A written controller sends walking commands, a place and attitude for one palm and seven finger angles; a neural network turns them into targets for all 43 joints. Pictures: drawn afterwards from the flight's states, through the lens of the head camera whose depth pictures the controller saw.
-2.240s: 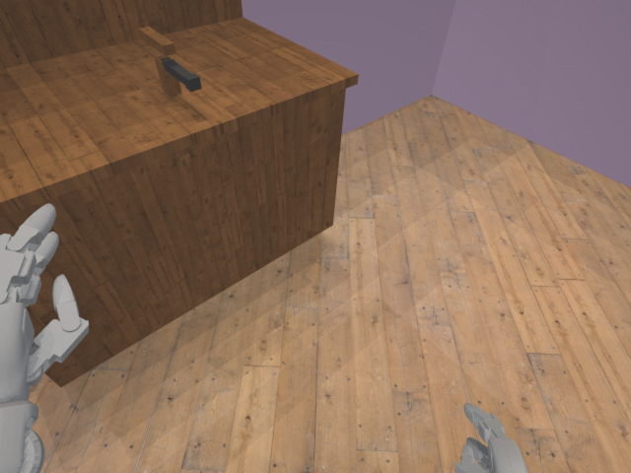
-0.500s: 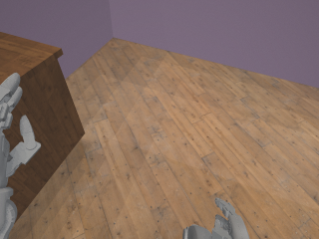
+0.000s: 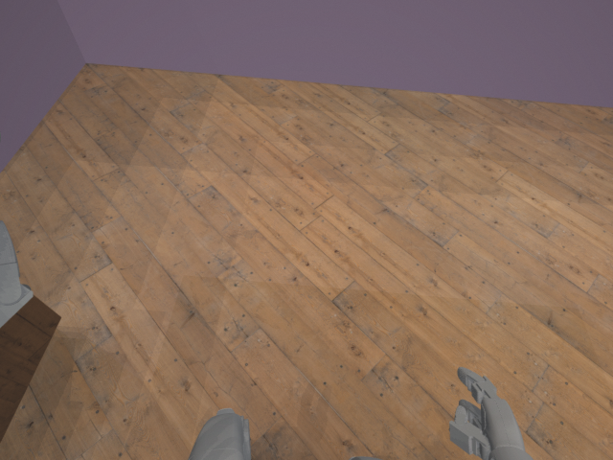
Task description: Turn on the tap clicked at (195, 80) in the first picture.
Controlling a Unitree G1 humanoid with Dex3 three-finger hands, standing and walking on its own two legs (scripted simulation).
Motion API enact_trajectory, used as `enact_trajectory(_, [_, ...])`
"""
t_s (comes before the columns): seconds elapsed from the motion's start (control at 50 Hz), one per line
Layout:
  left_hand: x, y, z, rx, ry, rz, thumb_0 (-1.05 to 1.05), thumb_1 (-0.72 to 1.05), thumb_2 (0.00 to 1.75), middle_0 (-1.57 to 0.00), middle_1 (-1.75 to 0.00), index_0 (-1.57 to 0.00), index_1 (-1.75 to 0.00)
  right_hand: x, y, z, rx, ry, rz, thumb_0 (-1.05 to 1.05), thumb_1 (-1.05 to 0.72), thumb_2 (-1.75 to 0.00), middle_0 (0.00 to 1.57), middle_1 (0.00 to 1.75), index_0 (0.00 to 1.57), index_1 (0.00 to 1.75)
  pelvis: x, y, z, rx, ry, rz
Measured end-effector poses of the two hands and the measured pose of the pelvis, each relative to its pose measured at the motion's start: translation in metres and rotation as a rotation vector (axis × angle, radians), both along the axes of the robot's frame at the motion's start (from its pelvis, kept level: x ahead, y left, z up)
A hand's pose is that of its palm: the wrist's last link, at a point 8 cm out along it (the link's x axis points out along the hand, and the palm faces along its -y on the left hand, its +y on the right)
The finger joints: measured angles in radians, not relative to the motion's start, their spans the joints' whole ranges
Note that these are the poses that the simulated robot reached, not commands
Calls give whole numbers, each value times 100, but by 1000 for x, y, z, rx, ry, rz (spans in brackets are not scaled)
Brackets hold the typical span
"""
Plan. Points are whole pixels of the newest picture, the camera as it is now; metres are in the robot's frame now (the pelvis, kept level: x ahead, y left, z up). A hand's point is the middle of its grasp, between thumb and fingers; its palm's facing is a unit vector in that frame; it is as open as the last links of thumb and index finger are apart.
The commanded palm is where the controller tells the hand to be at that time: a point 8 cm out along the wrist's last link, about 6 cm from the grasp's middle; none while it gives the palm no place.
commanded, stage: turn to face it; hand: left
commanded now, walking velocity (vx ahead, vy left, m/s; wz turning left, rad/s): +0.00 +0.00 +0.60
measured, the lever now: out of the picture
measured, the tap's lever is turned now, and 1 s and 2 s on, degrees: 0 0 0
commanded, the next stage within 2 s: take the last steps up to it in 1.80 s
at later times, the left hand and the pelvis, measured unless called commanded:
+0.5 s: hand out of the picture +0.20 +0.28 +0.21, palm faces +0.55 -0.69 -0.48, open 7.4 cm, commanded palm +0.15 +0.30 +0.19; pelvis +0.05 +0.00 +0.01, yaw +12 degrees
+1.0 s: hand out of the picture +0.07 +0.29 +0.19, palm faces +0.73 -0.52 -0.44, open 7.4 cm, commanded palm -0.01 +0.30 +0.19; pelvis -0.01 -0.03 +0.00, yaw +30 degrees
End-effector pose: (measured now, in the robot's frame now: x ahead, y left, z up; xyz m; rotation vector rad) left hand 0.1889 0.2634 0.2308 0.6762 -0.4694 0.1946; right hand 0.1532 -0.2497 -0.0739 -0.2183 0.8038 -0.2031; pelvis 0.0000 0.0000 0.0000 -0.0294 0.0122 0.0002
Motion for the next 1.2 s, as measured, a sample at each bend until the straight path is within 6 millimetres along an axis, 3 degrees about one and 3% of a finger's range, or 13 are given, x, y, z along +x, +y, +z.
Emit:
enact_trajectory(0.06, [7, 21, 1, -29, -26, 50, 1, 88, 90, -22, -31, -22, -31, 15, 11, 4, -16, -8, 5, 1, -90, -90, 20, 30, 20, 30, 23, 10, 1, 5, -16, 11])
enact_trajectory(0.12, [15, 46, -12, -98, -58, 113, 1, 89, 90, -22, -31, -22, -31, 32, 24, 0, -37, -22, 8, 1, -90, -90, 20, 30, 20, 30, 47, 23, -7, 10, -37, 35])
enact_trajectory(0.2, [26, 71, -35, -228, -49, 207, 1, 89, 90, -21, -31, -21, -31, 54, 53, -3, -14, -21, 66, 1, -90, -90, 20, 30, 20, 30, 58, 30, -7, 14, -44, 62])
enact_trajectory(0.26, [28, 72, -37, -278, -36, 224, 2, 89, 90, -21, -31, -21, -31, 69, 78, 1, 23, -26, 151, 1, -90, -90, 20, 30, 20, 30, 58, 30, -1, -10, -41, 103])
enact_trajectory(0.32, [18, 59, -26, -262, -36, 197, 2, 89, 90, -21, -31, -21, -31, 81, 96, 5, 62, -49, 217, 1, -90, -90, 20, 30, 20, 30, 57, 28, 4, -24, -31, 128])
enact_trajectory(0.46, [-20, 44, 0, -140, 16, 282, 2, 89, 90, -21, -31, -21, -31, 102, 104, 5, 129, -69, 311, 1, -90, -90, 20, 30, 20, 30, 53, 7, 10, -31, -4, 192])
enact_trajectory(0.6, [-58, 27, -23, -227, 123, 479, 2, 89, 90, -21, -31, -21, -31, 105, 69, -13, 131, -29, 357, 1, -90, -90, 20, 30, 20, 30, 44, -22, 8, 20, -17, 271])
enact_trajectory(0.7, [-77, 18, -36, -293, 145, 551, 2, 89, 90, -21, -31, -21, -31, 100, 40, -8, 41, 26, 371, 1, -90, -90, 20, 30, 20, 30, 42, -33, 16, 75, -10, 348])
enact_trajectory(0.8, [-99, 19, -32, -270, 119, 577, 2, 89, 90, -21, -31, -21, -31, 104, 33, 2, -38, 17, 403, 1, -90, -90, 20, 30, 20, 30, 30, -36, 17, 77, 12, 418])
enact_trajectory(0.92, [-146, 33, -26, -211, 37, 601, 2, 89, 90, -22, -31, -21, -31, 108, 61, 6, -73, -40, 468, 1, -90, -90, 20, 30, 20, 30, 7, -24, 3, 50, 27, 478])
enact_trajectory(1.02, [-184, 39, -25, -191, 25, 638, 2, 89, 90, -21, -31, -21, -31, 90, 103, 12, 21, -61, 556, 1, -90, -90, 20, 30, 20, 30, -11, -28, 7, 33, -9, 540])
enact_trajectory(1.1, [-218, 26, -14, -196, 7, 675, 2, 89, 90, -21, -31, -21, -31, 71, 129, 18, 96, -52, 657, 1, -90, -90, 20, 30, 20, 30, -22, -36, 15, 1, -21, 596])
enact_trajectory(1.2, [-261, 3, -10, -211, 3, 767, 2, 89, 90, -21, -31, -21, -31, 57, 139, 14, 141, -43, 747, 1, -90, -90, 20, 30, 20, 30, -33, -51, 17, -4, -25, 653])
